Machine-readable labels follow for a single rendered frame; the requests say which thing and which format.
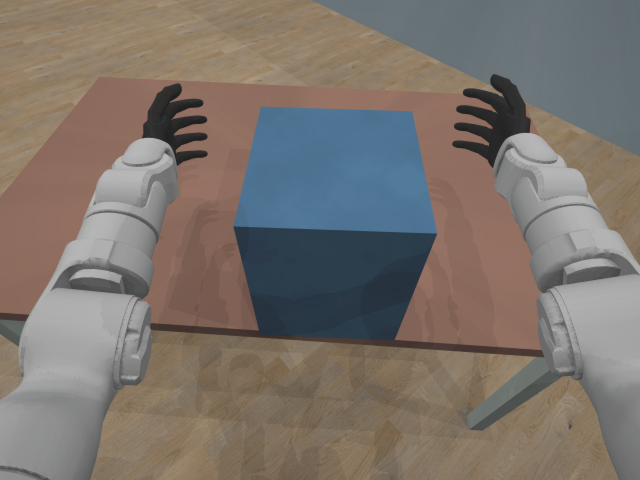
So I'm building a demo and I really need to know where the robot right forearm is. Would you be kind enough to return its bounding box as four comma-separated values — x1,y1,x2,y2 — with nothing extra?
493,133,640,293

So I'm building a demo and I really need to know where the right robot hand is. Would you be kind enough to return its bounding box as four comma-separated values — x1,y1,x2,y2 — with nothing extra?
452,74,531,168

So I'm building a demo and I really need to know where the robot left upper arm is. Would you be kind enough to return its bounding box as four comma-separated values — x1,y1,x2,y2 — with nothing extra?
0,288,152,480

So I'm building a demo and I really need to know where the carton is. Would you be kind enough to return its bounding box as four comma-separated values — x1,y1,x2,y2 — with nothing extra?
233,107,437,340

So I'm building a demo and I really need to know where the robot left forearm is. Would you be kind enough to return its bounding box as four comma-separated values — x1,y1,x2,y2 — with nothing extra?
19,138,179,377

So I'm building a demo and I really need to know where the robot right upper arm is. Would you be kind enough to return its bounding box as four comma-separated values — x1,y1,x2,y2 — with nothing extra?
536,274,640,480

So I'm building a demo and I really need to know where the left robot hand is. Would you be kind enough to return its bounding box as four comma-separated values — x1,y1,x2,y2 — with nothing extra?
142,83,208,166

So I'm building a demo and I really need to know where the table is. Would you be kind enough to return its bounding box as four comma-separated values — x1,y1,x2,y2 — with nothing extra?
0,77,563,431

